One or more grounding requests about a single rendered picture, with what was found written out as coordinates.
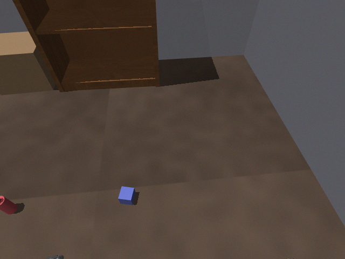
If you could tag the bookshelf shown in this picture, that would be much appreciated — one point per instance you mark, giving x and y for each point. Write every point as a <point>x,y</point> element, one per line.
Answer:
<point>95,44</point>

